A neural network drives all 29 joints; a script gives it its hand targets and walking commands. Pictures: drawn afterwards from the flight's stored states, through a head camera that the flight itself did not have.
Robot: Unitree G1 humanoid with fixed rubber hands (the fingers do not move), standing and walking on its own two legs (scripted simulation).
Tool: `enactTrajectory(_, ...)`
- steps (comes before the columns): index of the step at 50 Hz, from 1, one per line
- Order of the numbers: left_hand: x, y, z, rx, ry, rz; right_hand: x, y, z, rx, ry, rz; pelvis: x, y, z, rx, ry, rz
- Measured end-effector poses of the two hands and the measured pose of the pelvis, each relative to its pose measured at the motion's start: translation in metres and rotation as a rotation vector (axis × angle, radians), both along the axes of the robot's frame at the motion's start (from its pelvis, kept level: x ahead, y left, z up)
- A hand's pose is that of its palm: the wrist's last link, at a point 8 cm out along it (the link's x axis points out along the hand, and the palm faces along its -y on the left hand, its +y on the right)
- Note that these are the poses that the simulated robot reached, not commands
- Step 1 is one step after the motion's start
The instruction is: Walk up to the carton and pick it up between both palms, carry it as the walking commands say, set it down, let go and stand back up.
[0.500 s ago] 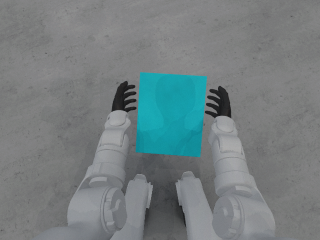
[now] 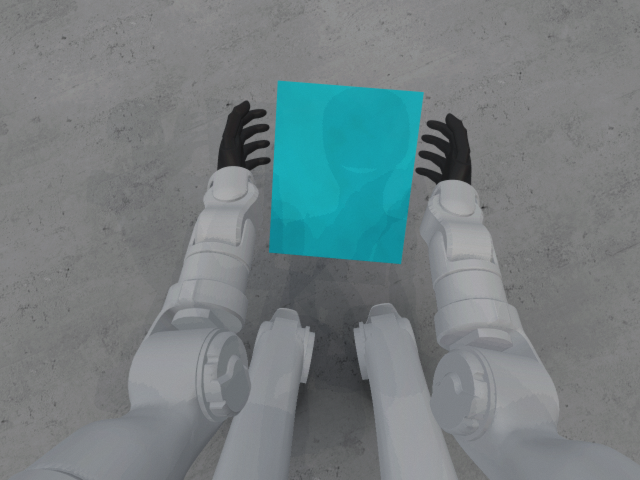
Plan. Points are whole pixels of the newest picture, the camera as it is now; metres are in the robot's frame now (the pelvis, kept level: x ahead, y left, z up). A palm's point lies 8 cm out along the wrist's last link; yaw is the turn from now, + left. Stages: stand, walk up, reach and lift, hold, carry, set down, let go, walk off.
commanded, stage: set down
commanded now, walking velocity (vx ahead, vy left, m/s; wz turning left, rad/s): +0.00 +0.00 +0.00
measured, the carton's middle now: (341, 172) +0.50 -0.02 -0.21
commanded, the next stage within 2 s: none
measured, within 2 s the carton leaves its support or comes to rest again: neither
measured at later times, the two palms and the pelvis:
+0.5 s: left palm (250, 172) +0.49 +0.11 -0.18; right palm (431, 183) +0.47 -0.15 -0.18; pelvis -0.02 +0.00 -0.07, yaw +0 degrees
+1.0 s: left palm (261, 173) +0.52 +0.11 -0.26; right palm (420, 186) +0.49 -0.15 -0.27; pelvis -0.02 +0.01 -0.12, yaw +0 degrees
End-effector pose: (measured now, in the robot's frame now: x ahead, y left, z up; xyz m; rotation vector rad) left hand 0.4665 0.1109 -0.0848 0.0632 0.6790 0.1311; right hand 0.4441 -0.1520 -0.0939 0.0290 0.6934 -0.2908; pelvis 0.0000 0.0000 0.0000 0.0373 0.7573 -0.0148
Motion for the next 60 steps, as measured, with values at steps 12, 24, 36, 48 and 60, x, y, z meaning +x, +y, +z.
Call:
enactTrajectory(12, 0.008, 0.005, -0.043, 0.023, 0.030, -0.014, 0.009, 0.004, -0.044, 0.011, 0.029, 0.010, -0.009, -0.002, -0.031, -0.002, 0.025, 0.011)
enactTrajectory(24, 0.024, 0.002, -0.090, 0.012, 0.028, -0.028, 0.023, 0.000, -0.087, -0.001, 0.023, 0.000, -0.016, 0.000, -0.062, -0.003, 0.041, 0.008)
enactTrajectory(36, 0.033, 0.015, -0.134, 0.019, 0.065, -0.041, 0.035, 0.010, -0.128, 0.003, 0.050, 0.037, -0.014, 0.003, -0.089, -0.014, 0.054, 0.018)
enactTrajectory(48, 0.050, 0.004, -0.172, 0.023, 0.063, -0.083, 0.042, -0.001, -0.167, 0.003, 0.042, 0.023, -0.014, 0.008, -0.115, -0.026, 0.045, 0.022)
enactTrajectory(60, 0.048, 0.019, -0.214, 0.014, 0.121, -0.071, 0.049, 0.010, -0.200, 0.009, 0.094, 0.076, -0.010, 0.005, -0.133, -0.039, 0.004, 0.027)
